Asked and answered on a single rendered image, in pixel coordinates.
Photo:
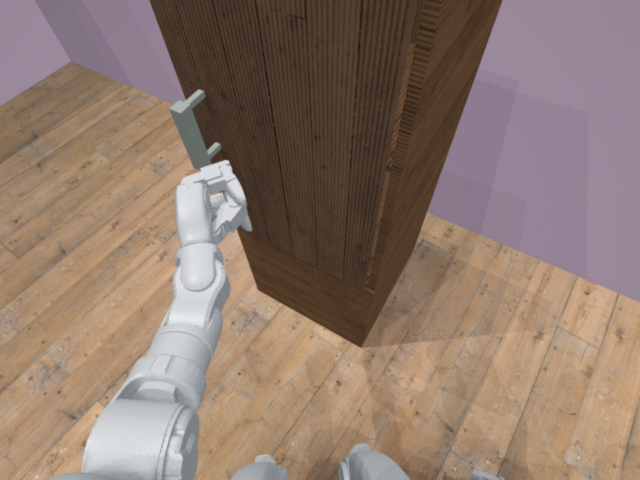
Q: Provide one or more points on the left robot hand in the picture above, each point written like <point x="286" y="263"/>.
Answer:
<point x="194" y="210"/>

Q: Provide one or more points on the left robot shin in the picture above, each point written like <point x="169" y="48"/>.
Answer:
<point x="264" y="458"/>

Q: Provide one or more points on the robot left forearm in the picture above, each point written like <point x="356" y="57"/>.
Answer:
<point x="176" y="363"/>

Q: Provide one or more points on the handle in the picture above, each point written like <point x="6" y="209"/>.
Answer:
<point x="188" y="129"/>

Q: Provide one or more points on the right robot thigh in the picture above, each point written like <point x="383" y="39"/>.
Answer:
<point x="370" y="465"/>

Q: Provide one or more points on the cupboard door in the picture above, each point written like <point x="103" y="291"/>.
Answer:
<point x="302" y="95"/>

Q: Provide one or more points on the left robot upper arm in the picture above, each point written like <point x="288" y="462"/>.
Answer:
<point x="142" y="440"/>

